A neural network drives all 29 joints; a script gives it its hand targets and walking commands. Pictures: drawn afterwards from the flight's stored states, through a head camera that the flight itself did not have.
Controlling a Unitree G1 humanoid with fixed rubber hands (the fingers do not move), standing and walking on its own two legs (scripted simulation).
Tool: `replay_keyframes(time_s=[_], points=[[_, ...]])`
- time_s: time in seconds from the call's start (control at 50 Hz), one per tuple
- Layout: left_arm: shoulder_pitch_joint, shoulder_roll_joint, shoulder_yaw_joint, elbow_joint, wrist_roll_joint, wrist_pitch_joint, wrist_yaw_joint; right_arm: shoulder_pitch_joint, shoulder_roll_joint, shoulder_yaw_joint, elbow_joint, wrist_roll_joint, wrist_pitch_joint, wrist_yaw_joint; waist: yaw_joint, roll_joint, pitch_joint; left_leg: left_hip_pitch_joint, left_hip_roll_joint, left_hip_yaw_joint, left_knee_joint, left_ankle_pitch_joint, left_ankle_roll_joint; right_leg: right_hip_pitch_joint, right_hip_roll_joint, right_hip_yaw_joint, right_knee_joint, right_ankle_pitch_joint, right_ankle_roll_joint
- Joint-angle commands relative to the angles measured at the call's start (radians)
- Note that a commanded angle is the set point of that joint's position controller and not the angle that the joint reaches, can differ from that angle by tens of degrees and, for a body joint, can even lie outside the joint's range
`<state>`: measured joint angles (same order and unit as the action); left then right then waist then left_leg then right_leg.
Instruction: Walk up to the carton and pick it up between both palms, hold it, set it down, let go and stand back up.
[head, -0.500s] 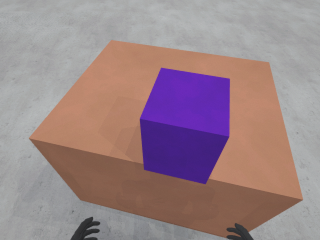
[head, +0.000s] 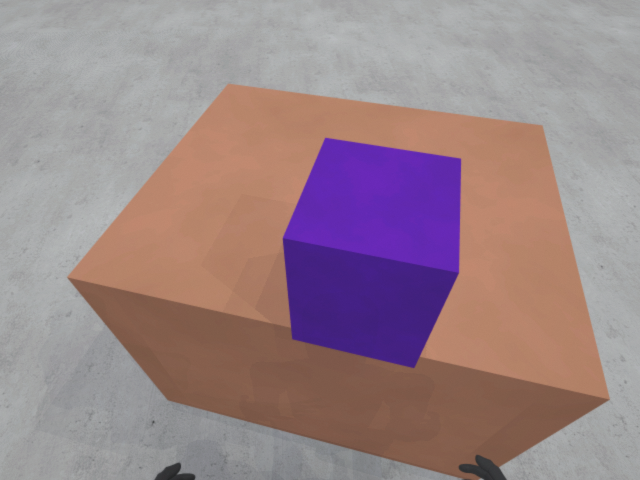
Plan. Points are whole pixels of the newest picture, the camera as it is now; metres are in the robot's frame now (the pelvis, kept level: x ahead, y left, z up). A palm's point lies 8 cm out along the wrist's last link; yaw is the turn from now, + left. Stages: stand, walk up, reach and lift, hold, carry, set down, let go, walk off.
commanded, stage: stand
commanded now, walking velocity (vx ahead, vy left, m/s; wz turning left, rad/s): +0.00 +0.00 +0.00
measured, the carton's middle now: (370, 255) +0.43 -0.06 +0.01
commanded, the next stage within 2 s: walk up in 1.00 s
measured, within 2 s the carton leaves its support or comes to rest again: neither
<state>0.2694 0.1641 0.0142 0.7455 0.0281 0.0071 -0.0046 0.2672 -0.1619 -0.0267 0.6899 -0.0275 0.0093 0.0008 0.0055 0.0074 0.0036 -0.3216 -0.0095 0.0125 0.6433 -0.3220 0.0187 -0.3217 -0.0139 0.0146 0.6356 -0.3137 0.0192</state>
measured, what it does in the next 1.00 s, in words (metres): stands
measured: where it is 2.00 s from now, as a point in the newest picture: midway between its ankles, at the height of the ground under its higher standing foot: outside the picture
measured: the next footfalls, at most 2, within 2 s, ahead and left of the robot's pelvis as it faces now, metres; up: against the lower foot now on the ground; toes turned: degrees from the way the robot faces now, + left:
none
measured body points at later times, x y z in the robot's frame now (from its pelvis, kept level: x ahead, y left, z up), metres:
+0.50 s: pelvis +0.01 -0.01 +0.00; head +0.02 -0.01 +0.45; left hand +0.10 +0.22 -0.13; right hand +0.09 -0.24 -0.13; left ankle +0.01 +0.11 -0.72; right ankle +0.01 -0.13 -0.72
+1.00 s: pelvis +0.02 -0.01 +0.01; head +0.02 -0.01 +0.46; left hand +0.06 +0.23 -0.14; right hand +0.05 -0.24 -0.14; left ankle +0.01 +0.11 -0.72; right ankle +0.01 -0.13 -0.72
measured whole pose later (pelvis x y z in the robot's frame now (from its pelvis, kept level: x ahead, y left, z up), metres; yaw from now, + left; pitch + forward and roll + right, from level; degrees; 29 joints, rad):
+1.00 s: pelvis +0.02 -0.01 +0.01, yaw +0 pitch -1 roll +0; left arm 0.27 0.16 0.04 0.99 0.02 0.01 0.03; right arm 0.31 -0.15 -0.05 0.94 -0.02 0.00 -0.03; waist 0.00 0.01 0.03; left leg -0.20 0.00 0.01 0.51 -0.29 0.01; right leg -0.20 -0.01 0.01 0.51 -0.28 0.01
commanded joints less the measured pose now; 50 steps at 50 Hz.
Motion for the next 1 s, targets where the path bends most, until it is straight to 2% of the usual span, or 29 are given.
replay_keyframes(time_s=[0.0, 0.06, 0.12, 0.22, 0.28, 0.32, 0.34, 0.4, 0.42, 0.46, 0.58, 0.64, 0.7, 0.72, 0.76, 0.78, 0.82, 0.86, 0.94, 0.96, 0.98], points=[[0.0, 0.107, 0.035, -0.067, -0.001, -0.022, 0.013, -0.01, -0.09, -0.028, -0.066, 0.002, -0.024, -0.005, 0.0, 0.003, -0.024, 0.006, 0.052, -0.083, -0.149, 0.084, 0.019, 0.007, -0.029, 0.053, -0.121, 0.093, -0.039], [-0.016, 0.099, 0.033, -0.058, -0.001, -0.018, 0.015, 0.018, -0.083, -0.026, -0.048, 0.004, -0.023, -0.011, -0.009, -0.005, -0.006, -0.004, 0.053, -0.084, -0.158, 0.085, 0.019, 0.006, -0.033, 0.053, -0.126, 0.103, -0.045], [0.008, 0.095, 0.036, -0.042, -0.005, -0.017, 0.018, 0.019, -0.09, -0.027, -0.036, 0.002, -0.027, -0.015, 0.003, -0.002, -0.017, 0.0, 0.06, -0.093, -0.164, 0.092, 0.023, 0.019, -0.029, 0.047, -0.126, 0.107, -0.037], [-0.006, 0.095, 0.039, -0.019, -0.003, -0.02, 0.014, 0.039, -0.098, -0.032, -0.014, 0.004, -0.026, -0.018, -0.003, 0.008, -0.018, 0.012, 0.06, -0.087, -0.162, 0.125, 0.021, 0.04, -0.033, 0.047, -0.128, 0.142, -0.041], [-0.005, 0.087, 0.037, -0.01, -0.008, -0.023, 0.016, 0.052, -0.108, -0.037, 0.001, 0.009, -0.024, -0.021, -0.009, -0.035, -0.021, 0.036, 0.056, -0.08, -0.149, 0.14, 0.022, 0.03, -0.037, 0.063, -0.143, 0.158, -0.049], [-0.012, 0.098, 0.041, 0.003, 0.0, -0.019, 0.021, 0.051, -0.092, -0.034, 0.014, 0.003, -0.025, -0.02, -0.012, -0.024, 0.008, 0.022, 0.058, -0.08, -0.164, 0.134, 0.022, 0.027, -0.036, 0.06, -0.143, 0.138, -0.045], [0.012, 0.102, 0.043, 0.012, -0.005, -0.018, 0.025, 0.059, -0.09, -0.033, 0.017, 0.005, -0.026, -0.021, -0.005, -0.001, 0.002, 0.032, 0.06, -0.081, -0.167, 0.14, 0.021, 0.025, -0.043, 0.068, -0.156, 0.136, -0.049], [-0.002, 0.103, 0.044, 0.026, -0.004, -0.015, 0.022, 0.056, -0.096, -0.033, 0.036, 0.003, -0.027, -0.024, -0.004, -0.011, 0.0, 0.021, 0.067, -0.093, -0.185, 0.145, 0.026, 0.059, -0.038, 0.052, -0.149, 0.151, -0.047], [0.008, 0.093, 0.043, 0.027, -0.005, -0.016, 0.024, 0.059, -0.089, -0.032, 0.042, 0.008, -0.025, -0.025, 0.001, 0.01, -0.004, 0.022, 0.063, -0.087, -0.177, 0.163, 0.022, 0.067, -0.043, 0.057, -0.147, 0.167, -0.048], [0.011, 0.094, 0.044, 0.05, -0.011, -0.016, 0.025, 0.058, -0.1, -0.037, 0.052, 0.008, -0.027, -0.026, -0.004, -0.014, 0.016, 0.033, 0.064, -0.085, -0.184, 0.154, 0.022, 0.051, -0.042, 0.064, -0.163, 0.158, -0.048], [0.015, 0.091, 0.044, 0.089, -0.009, -0.018, 0.027, 0.087, -0.108, -0.038, 0.092, 0.009, -0.029, -0.03, -0.01, -0.018, 0.001, 0.08, 0.068, -0.083, -0.187, 0.185, 0.018, 0.061, -0.047, 0.061, -0.177, 0.185, -0.047], [0.01, 0.105, 0.05, 0.099, -0.012, -0.019, 0.029, 0.067, -0.091, -0.035, 0.104, 0.008, -0.028, -0.033, -0.002, 0.008, 0.015, 0.058, 0.072, -0.085, -0.202, 0.209, 0.025, 0.084, -0.049, 0.064, -0.179, 0.208, -0.049], [0.035, 0.1, 0.051, 0.131, -0.01, -0.015, 0.031, 0.093, -0.091, -0.035, 0.136, 0.014, -0.029, -0.035, -0.002, -0.019, 0.002, 0.084, 0.077, -0.085, -0.204, 0.218, 0.022, 0.1, -0.047, 0.062, -0.189, 0.215, -0.049], [0.022, 0.09, 0.048, 0.137, -0.01, -0.016, 0.034, 0.078, -0.1, -0.038, 0.143, 0.01, -0.027, -0.037, 0.0, 0.002, 0.039, 0.067, 0.076, -0.082, -0.207, 0.228, 0.018, 0.091, -0.052, 0.064, -0.19, 0.226, -0.049], [0.027, 0.085, 0.045, 0.158, -0.014, -0.011, 0.035, 0.093, -0.09, -0.037, 0.157, 0.011, -0.028, -0.035, -0.007, -0.014, 0.026, 0.084, 0.076, -0.085, -0.212, 0.227, 0.018, 0.098, -0.046, 0.059, -0.197, 0.208, -0.044], [0.044, 0.102, 0.05, 0.165, -0.013, -0.013, 0.036, 0.098, -0.087, -0.035, 0.169, 0.013, -0.023, -0.037, -0.004, 0.015, 0.018, 0.085, 0.071, -0.079, -0.218, 0.212, 0.017, 0.11, -0.048, 0.066, -0.2, 0.211, -0.045], [0.022, 0.099, 0.05, 0.173, -0.011, -0.014, 0.034, 0.094, -0.09, -0.037, 0.181, 0.011, -0.022, -0.037, -0.012, -0.008, 0.021, 0.1, 0.07, -0.078, -0.219, 0.219, 0.015, 0.103, -0.053, 0.063, -0.203, 0.212, -0.048], [0.04, 0.071, 0.042, 0.195, -0.014, -0.011, 0.036, 0.102, -0.088, -0.038, 0.203, 0.013, -0.021, -0.039, -0.008, 0.02, 0.047, 0.094, 0.078, -0.088, -0.231, 0.209, 0.021, 0.095, -0.044, 0.056, -0.209, 0.205, -0.041], [0.029, 0.092, 0.048, 0.226, -0.011, -0.008, 0.039, 0.086, -0.078, -0.035, 0.23, 0.014, -0.024, -0.037, -0.007, -0.02, 0.052, 0.101, 0.078, -0.087, -0.241, 0.188, 0.017, 0.1, -0.049, 0.059, -0.225, 0.192, -0.043], [0.032, 0.094, 0.05, 0.23, -0.012, -0.007, 0.039, 0.091, -0.075, -0.034, 0.237, 0.01, -0.025, -0.038, -0.004, 0.009, 0.046, 0.087, 0.081, -0.092, -0.252, 0.174, 0.019, 0.119, -0.048, 0.056, -0.227, 0.187, -0.04], [0.04, 0.088, 0.047, 0.242, -0.01, -0.006, 0.041, 0.1, -0.083, -0.035, 0.245, 0.012, -0.024, -0.038, -0.011, 0.005, 0.056, 0.089, 0.077, -0.089, -0.256, 0.178, 0.019, 0.12, -0.047, 0.057, -0.228, 0.195, -0.038]])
